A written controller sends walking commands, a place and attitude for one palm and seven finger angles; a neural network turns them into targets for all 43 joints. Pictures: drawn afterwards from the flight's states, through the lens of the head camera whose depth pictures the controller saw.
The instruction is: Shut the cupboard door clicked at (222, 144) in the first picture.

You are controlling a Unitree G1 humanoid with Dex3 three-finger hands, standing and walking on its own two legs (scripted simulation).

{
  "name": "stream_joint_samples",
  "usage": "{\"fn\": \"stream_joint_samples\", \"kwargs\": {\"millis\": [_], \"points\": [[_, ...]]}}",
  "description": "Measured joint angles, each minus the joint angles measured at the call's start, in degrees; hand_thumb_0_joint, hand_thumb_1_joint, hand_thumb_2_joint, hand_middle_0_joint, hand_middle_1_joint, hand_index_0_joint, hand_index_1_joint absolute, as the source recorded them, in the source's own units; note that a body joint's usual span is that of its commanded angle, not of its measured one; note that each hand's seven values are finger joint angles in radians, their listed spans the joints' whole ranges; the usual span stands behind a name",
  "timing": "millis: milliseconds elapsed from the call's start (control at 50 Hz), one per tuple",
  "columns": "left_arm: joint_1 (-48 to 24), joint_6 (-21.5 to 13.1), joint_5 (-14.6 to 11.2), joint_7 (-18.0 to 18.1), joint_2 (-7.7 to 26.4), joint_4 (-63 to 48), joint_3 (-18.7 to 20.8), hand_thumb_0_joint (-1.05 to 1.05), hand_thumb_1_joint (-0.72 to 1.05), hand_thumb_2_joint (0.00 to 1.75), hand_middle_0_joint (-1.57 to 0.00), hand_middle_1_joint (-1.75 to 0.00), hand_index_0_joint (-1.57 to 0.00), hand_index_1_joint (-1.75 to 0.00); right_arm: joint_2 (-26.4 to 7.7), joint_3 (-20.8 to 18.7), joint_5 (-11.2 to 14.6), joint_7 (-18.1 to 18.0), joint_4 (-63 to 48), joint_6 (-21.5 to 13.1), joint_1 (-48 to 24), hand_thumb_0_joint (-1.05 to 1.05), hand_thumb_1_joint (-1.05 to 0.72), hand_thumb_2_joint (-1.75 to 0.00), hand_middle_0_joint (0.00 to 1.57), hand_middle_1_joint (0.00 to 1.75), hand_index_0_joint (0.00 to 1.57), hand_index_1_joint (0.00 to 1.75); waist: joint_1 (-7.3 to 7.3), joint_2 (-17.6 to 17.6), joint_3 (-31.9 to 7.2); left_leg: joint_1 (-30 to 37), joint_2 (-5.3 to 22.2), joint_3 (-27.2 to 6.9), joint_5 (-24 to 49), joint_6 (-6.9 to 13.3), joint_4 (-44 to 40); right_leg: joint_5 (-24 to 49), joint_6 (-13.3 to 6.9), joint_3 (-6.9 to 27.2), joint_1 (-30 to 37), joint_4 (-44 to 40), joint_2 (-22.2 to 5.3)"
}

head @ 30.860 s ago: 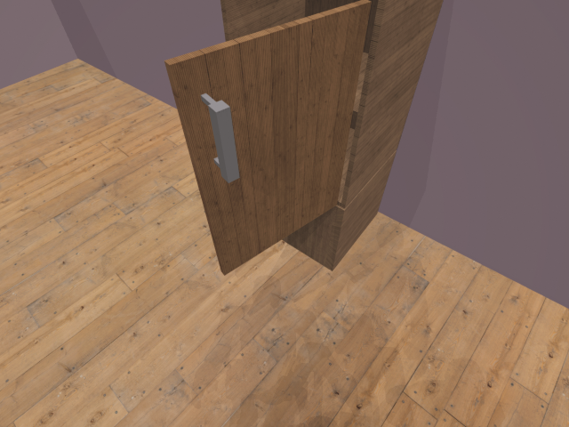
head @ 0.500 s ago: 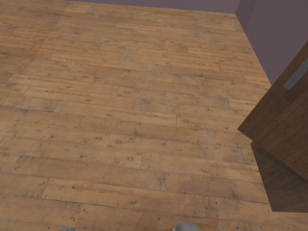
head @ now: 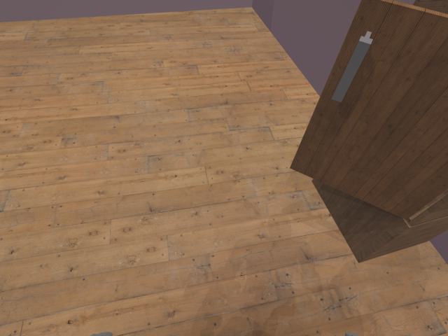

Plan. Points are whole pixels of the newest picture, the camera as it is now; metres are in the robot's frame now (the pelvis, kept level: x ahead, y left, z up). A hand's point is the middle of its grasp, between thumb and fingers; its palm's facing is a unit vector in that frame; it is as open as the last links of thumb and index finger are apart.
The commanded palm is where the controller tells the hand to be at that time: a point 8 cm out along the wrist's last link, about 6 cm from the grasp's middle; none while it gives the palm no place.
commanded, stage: turn to face it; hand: left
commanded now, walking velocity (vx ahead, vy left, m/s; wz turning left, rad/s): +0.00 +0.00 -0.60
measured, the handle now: (352, 67) +0.68 -0.25 +0.12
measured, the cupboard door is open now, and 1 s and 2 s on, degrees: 45 45 45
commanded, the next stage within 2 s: take the last steps up to it in 0.68 s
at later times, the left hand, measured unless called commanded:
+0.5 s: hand (159, 316) +0.17 +0.13 -0.14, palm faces -0.29 -0.92 -0.27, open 7.4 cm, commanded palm none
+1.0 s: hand (166, 321) +0.16 +0.12 -0.15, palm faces -0.42 -0.89 -0.19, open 7.4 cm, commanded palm none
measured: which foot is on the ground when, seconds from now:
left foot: down 0.00-0.38, up 0.40-0.68, down 0.70-1.00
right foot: up 0.00-0.36, down 0.38-0.72, up 0.74-1.00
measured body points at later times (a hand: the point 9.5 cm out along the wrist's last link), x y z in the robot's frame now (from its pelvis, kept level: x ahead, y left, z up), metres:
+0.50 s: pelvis +0.00 -0.02 +0.00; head +0.03 -0.05 +0.45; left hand +0.19 +0.18 -0.12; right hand -0.05 -0.29 -0.15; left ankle +0.01 +0.11 -0.67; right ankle -0.04 -0.13 -0.73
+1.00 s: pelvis +0.03 -0.03 +0.01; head +0.05 -0.04 +0.46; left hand +0.19 +0.17 -0.14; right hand -0.06 -0.26 -0.14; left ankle +0.08 +0.09 -0.73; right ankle -0.04 -0.12 -0.71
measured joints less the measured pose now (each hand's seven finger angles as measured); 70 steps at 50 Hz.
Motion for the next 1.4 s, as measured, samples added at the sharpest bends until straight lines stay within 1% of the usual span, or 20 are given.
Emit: {"fn": "stream_joint_samples", "kwargs": {"millis": [60, 140, 300, 380, 440, 520, 640, 700, 760, 840, 940, 1000, 1040, 1080, 1140, 1180, 1260, 1340, 1380, 1400], "points": [[-0.6, 0.9, 0.2, -0.3, 0.8, 0.4, 0.6, 0.01, 0.90, 0.90, -0.20, -0.30, -0.20, -0.30, 1.1, 1.1, -0.8, -0.2, -0.3, -0.7, 0.9, 0.01, -0.91, -0.90, 0.20, 0.30, 0.20, 0.30, 0.09, -0.7, 0.3, 1.0, 1.2, 2.4, -1.0, 2.5, 0.5, -10.8, 0.8, -2.3, -4.9, 15.8, 0.1], [-1.7, 1.3, 0.3, -1.2, 1.4, 0.0, 1.3, 0.01, 0.90, 0.90, -0.20, -0.30, -0.20, -0.30, 2.1, 1.7, -1.2, -0.5, 0.0, -0.8, 2.7, 0.01, -0.91, -0.90, 0.20, 0.30, 0.20, 0.30, 0.01, -0.1, 0.8, 4.0, 3.2, 4.6, 0.1, 2.4, -3.5, -10.6, 2.3, -6.1, -8.0, 27.5, -1.8], [-4.4, 1.3, 0.3, -1.6, 0.8, -0.6, 1.1, 0.01, 0.91, 0.90, -0.20, -0.29, -0.20, -0.30, 1.5, 0.6, -1.3, -0.2, 2.2, -0.5, 5.4, 0.01, -0.90, -0.90, 0.20, 0.30, 0.20, 0.30, -1.59, 2.6, 1.3, 5.8, 6.7, 9.2, -0.6, 1.1, -3.7, -9.3, 1.9, -9.3, -2.4, 13.1, -4.2], [-4.7, -0.2, 0.4, -1.4, 0.6, -1.3, 0.3, 0.01, 0.90, 0.90, -0.20, -0.29, -0.20, -0.30, 0.3, -0.3, -0.8, 0.3, 3.3, 0.3, 7.4, 0.01, -0.90, -0.90, 0.20, 0.30, 0.20, 0.30, -2.24, 3.1, 0.2, 3.7, 7.6, 11.0, -3.9, -0.6, 2.5, 0.6, -0.4, -9.7, 4.4, -2.3, -4.4], [-4.6, -1.7, 0.3, -0.3, -1.3, -0.7, -0.6, 0.01, 0.90, 0.90, -0.20, -0.29, -0.20, -0.30, -1.6, -1.1, -0.4, 0.0, 4.8, 2.4, 6.1, 0.01, -0.90, -0.90, 0.20, 0.30, 0.20, 0.30, -2.45, 5.6, 0.6, -2.3, 5.8, 3.8, -13.4, -1.6, 17.2, -2.1, -1.2, -9.1, 3.3, 0.0, -3.1], [-3.0, -1.5, 0.4, 0.7, -2.5, 0.4, -1.1, 0.00, 0.90, 0.90, -0.20, -0.30, -0.20, -0.30, -1.7, -1.1, -0.3, 0.0, 5.2, 2.5, 4.5, 0.01, -0.91, -0.90, 0.20, 0.30, 0.20, 0.30, -2.36, 4.8, 0.3, -7.1, 3.2, 1.0, -10.9, -2.4, 26.0, -0.6, -1.0, -6.9, 4.6, -3.0, -3.0], [-1.1, -1.1, 0.6, 0.6, -2.7, 2.2, -1.1, 0.01, 0.90, 0.90, -0.20, -0.30, -0.20, -0.30, 0.3, -0.5, -0.1, 0.2, 4.1, 1.4, 3.2, 0.01, -0.91, -0.90, 0.20, 0.30, 0.20, 0.30, -1.54, 2.1, -0.4, -4.4, 1.5, 0.8, -7.2, -2.4, 12.8, 0.2, -0.6, -4.6, 5.4, -4.5, -2.8], [0.1, -0.7, 0.2, 0.7, -2.7, 2.8, -0.8, 0.01, 0.90, 0.90, -0.20, -0.30, -0.20, -0.30, 0.8, 0.0, -0.2, 0.1, 3.7, 0.3, 3.3, 0.01, -0.91, -0.90, 0.20, 0.30, 0.20, 0.30, -1.07, 1.9, -1.1, 0.6, 1.3, 0.4, 0.5, -1.1, 0.2, -1.4, 0.3, -3.7, 4.2, -1.8, -1.8], [0.4, 0.3, -0.1, 0.6, -1.7, 3.6, -0.2, 0.01, 0.90, 0.90, -0.20, -0.30, -0.20, -0.30, 2.5, 0.7, -0.9, -0.3, 3.9, -0.5, 3.0, 0.01, -0.91, -0.90, 0.20, 0.30, 0.20, 0.30, -0.71, -0.1, -0.9, 0.6, 1.2, 2.0, -0.5, 1.7, 1.3, -9.0, -0.1, -3.3, 0.8, 7.1, -1.7], [0.4, 0.8, 0.1, 0.0, -1.3, 4.3, 0.4, 0.01, 0.90, 0.90, -0.20, -0.30, -0.20, -0.30, 3.7, 1.4, -1.6, -0.6, 4.3, -0.7, 3.7, 0.01, -0.91, -0.90, 0.20, 0.30, 0.20, 0.30, -0.67, 0.3, -0.6, 2.6, 2.4, 2.9, 0.4, 1.6, -2.1, -12.3, 0.3, -6.0, -2.7, 18.4, -2.0], [1.2, 0.4, 0.5, -1.3, -1.7, 4.7, 0.4, 0.01, 0.91, 0.90, -0.20, -0.29, -0.20, -0.30, 3.4, 1.1, -1.8, -0.2, 5.7, -0.7, 4.9, 0.01, -0.90, -0.90, 0.20, 0.30, 0.20, 0.30, -1.04, 2.5, -1.4, 4.7, 4.4, 4.1, 1.1, 0.7, -5.0, -11.2, 0.0, -9.3, 0.0, 11.1, -2.6], [1.9, -0.2, 0.7, -2.1, -1.8, 5.0, 0.4, 0.01, 0.91, 0.90, -0.20, -0.29, -0.20, -0.30, 2.6, 0.3, -1.7, 0.0, 6.8, -0.7, 6.2, 0.01, -0.90, -0.90, 0.20, 0.30, 0.20, 0.30, -1.57, 3.5, -2.2, 5.0, 5.6, 4.8, -0.4, -0.3, -3.5, -6.7, -0.7, -10.6, 4.4, 0.8, -2.2], [2.5, -1.4, 0.9, -2.1, -1.6, 5.1, 0.5, 0.01, 0.90, 0.90, -0.20, -0.29, -0.20, -0.30, 1.9, -0.3, -1.3, 0.1, 7.7, -0.5, 7.4, 0.01, -0.90, -0.90, 0.20, 0.30, 0.20, 0.30, -1.32, 3.2, -2.9, 3.7, 5.7, 5.0, -4.9, -0.4, 1.0, -3.0, -2.0, -10.1, 6.8, -5.3, -2.2], [2.9, -2.2, 0.9, -1.4, -2.5, 5.7, 0.3, 0.01, 0.90, 0.90, -0.20, -0.29, -0.20, -0.30, 0.8, -0.7, -1.1, 0.2, 9.2, 0.6, 7.7, 0.01, -0.90, -0.90, 0.20, 0.30, 0.20, 0.30, -1.12, 4.3, -3.0, 0.4, 5.1, 2.2, -11.5, 0.1, 10.6, -1.8, -3.0, -10.7, 7.5, -4.7, -1.4], [4.9, -3.4, 0.7, -0.3, -3.3, 6.3, 0.0, 0.00, 0.90, 0.90, -0.20, -0.29, -0.20, -0.30, 0.1, -1.2, -1.1, 0.5, 10.2, 1.0, 7.0, 0.01, -0.91, -0.90, 0.20, 0.30, 0.20, 0.30, -0.67, 3.7, -3.3, -5.5, 3.3, 1.1, -10.3, 0.2, 22.5, -1.7, -3.8, -10.3, 10.4, -8.1, -1.1], [6.1, -4.0, 0.7, 0.0, -3.7, 7.4, -0.3, 0.00, 0.90, 0.90, -0.20, -0.29, -0.20, -0.30, 0.1, -1.4, -1.2, 0.8, 9.7, 0.6, 6.2, 0.01, -0.91, -0.90, 0.20, 0.30, 0.20, 0.30, -0.99, 3.1, -3.0, -8.3, 3.0, 1.6, -7.4, -0.1, 24.3, -1.1, -3.8, -10.2, 12.4, -10.9, -0.9], [7.5, -4.6, 0.6, 0.3, -4.4, 9.8, -1.1, 0.00, 0.90, 0.90, -0.20, -0.29, -0.20, -0.30, 0.7, -1.2, -1.2, 1.1, 8.1, -0.5, 4.1, 0.01, -0.91, -0.90, 0.20, 0.30, 0.20, 0.30, -1.33, 2.0, -1.9, -10.4, 3.3, 2.8, -3.6, -0.3, 17.5, -1.4, -3.5, -10.1, 15.5, -13.9, -0.4], [8.2, -4.5, 0.4, 0.2, -4.8, 11.8, -1.4, 0.01, 0.90, 0.90, -0.20, -0.30, -0.20, -0.30, 2.1, -0.5, -1.0, 1.0, 7.3, -1.9, 2.0, 0.01, -0.91, -0.90, 0.20, 0.30, 0.20, 0.30, -0.97, 0.8, -0.4, -6.8, 2.5, 4.2, 0.3, 0.5, 4.6, -5.3, -3.0, -9.8, 17.8, -11.7, -0.1], [8.8, -4.2, 0.0, 0.2, -5.0, 12.2, -1.3, 0.01, 0.90, 0.90, -0.20, -0.30, -0.20, -0.30, 2.5, 0.0, -1.5, 0.7, 6.9, -3.4, 1.5, 0.01, -0.91, -0.90, 0.20, 0.30, 0.20, 0.30, -0.84, 0.5, -0.1, -4.5, 2.3, 4.7, 6.3, 2.0, 0.9, -9.4, -2.9, -9.3, 15.2, -2.7, -0.2], [8.5, -3.8, -0.1, 0.1, -4.8, 12.3, -1.3, 0.01, 0.90, 0.90, -0.20, -0.30, -0.20, -0.30, 3.1, 0.2, -1.7, 0.4, 6.8, -3.9, 1.1, 0.01, -0.91, -0.90, 0.20, 0.30, 0.20, 0.30, -0.86, -0.3, 0.3, -4.4, 2.2, 5.4, 5.1, 2.9, 3.0, -11.6, -3.2, -8.6, 12.1, 5.8, -0.5]]}}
